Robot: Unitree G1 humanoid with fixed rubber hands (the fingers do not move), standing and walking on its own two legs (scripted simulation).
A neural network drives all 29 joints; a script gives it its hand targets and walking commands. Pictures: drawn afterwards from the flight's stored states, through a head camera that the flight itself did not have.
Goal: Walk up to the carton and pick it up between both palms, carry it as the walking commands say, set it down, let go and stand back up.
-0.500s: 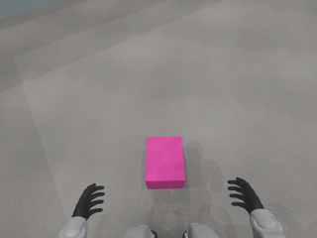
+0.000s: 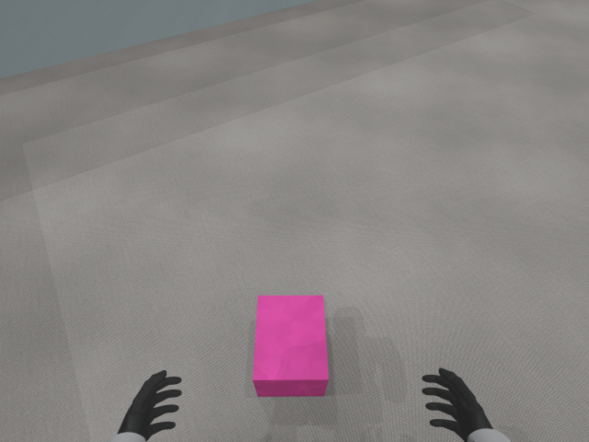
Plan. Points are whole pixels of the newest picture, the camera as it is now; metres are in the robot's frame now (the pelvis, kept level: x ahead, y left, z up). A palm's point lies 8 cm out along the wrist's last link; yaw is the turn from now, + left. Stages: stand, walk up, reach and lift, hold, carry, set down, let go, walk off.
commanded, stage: stand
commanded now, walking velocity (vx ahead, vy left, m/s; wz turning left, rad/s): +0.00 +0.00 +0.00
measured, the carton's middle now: (290, 345) +0.47 +0.01 -0.67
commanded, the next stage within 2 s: none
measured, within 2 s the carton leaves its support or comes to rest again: neither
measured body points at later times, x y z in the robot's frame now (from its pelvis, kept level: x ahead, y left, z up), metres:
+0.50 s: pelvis -0.02 +0.00 +0.00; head -0.12 +0.00 +0.43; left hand +0.07 +0.26 -0.12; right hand +0.05 -0.28 -0.12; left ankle -0.02 +0.12 -0.74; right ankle -0.02 -0.10 -0.74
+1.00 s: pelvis -0.11 +0.00 -0.01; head -0.18 +0.01 +0.44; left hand -0.08 +0.28 -0.14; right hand -0.11 -0.28 -0.14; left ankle -0.02 +0.12 -0.73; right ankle -0.03 -0.10 -0.73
